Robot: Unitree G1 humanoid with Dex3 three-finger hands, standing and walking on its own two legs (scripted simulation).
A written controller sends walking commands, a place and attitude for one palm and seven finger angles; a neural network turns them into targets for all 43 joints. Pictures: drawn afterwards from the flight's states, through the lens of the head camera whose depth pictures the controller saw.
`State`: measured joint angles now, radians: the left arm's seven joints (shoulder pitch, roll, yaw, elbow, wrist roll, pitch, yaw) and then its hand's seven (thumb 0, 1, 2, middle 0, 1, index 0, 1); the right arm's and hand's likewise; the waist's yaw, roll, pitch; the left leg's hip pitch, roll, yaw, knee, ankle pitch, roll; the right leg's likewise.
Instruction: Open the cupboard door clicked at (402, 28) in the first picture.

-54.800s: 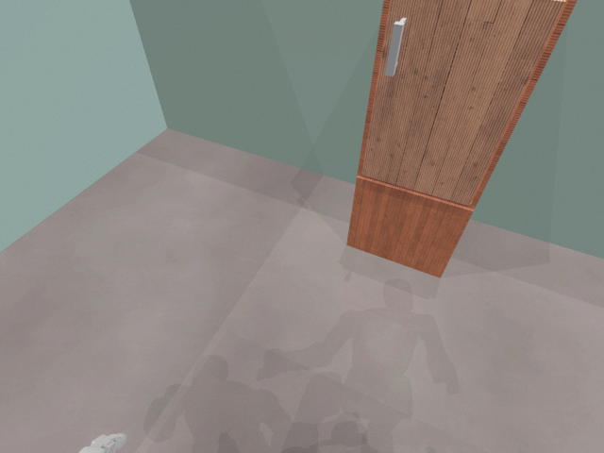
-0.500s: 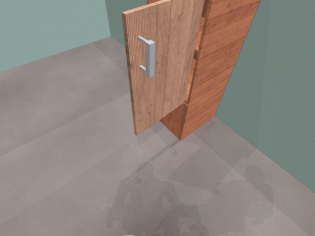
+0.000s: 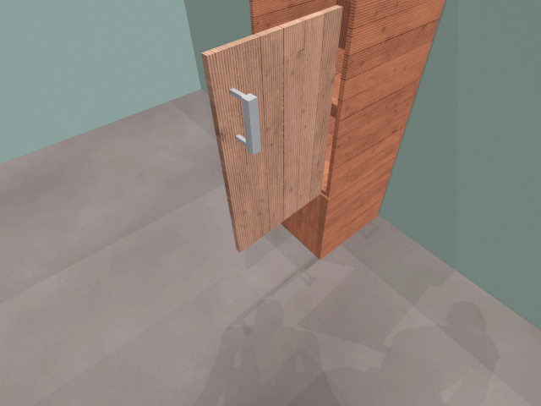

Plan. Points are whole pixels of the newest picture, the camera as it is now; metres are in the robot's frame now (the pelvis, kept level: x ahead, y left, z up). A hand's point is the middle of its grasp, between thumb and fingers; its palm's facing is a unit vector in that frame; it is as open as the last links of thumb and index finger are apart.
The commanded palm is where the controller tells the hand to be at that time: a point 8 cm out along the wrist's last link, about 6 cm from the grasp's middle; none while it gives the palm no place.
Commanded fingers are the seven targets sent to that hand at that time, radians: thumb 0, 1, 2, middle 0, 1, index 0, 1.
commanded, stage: let the arm hang, fingers relaxed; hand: left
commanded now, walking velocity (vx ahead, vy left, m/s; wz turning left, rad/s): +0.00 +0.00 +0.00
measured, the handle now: (244, 121) +0.62 +0.08 +0.11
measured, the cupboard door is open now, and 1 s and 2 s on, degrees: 94 94 94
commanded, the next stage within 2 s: look to check the result in 0.28 s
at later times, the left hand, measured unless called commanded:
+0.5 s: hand out of the picture -0.01 +0.15 -0.17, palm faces +0.05 -0.98 -0.18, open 7.3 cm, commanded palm none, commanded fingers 0.00 0.90 0.90 -0.20 -0.30 -0.20 -0.30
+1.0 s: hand out of the picture +0.02 +0.15 -0.17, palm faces +0.04 -0.98 -0.20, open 7.4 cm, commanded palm none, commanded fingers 0.00 0.90 0.90 -0.20 -0.30 -0.20 -0.30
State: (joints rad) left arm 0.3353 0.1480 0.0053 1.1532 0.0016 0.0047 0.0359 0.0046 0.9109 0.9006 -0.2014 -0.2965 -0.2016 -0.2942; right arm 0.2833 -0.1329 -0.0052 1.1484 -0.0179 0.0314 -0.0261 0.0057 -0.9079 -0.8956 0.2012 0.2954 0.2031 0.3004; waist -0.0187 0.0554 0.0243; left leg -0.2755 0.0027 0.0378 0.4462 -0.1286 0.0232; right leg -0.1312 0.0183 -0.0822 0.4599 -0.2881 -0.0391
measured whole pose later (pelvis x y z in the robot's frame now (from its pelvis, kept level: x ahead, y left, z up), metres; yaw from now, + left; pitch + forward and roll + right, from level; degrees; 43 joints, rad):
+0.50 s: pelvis +0.02 -0.01 +0.00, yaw +0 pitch -2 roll +0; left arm 0.32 0.11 0.01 1.16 0.00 -0.01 0.04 0.00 0.91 0.90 -0.20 -0.30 -0.20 -0.29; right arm 0.27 -0.13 -0.01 1.16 -0.02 0.02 -0.04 0.00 -0.90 -0.90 0.20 0.30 0.20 0.30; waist -0.01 0.03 0.06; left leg -0.24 0.01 0.03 0.42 -0.14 0.01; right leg -0.09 0.03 -0.08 0.41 -0.29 -0.05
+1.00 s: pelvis +0.03 -0.02 +0.00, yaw +0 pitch -2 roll +0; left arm 0.28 0.13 0.01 1.15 0.00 -0.01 0.04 0.00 0.91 0.90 -0.20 -0.30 -0.20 -0.29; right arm 0.23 -0.16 -0.01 1.16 -0.01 0.01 -0.04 0.00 -0.90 -0.90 0.20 0.30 0.20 0.30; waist -0.01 0.02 0.05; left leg -0.22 0.02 0.03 0.41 -0.16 -0.01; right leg -0.06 0.04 -0.08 0.38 -0.29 -0.06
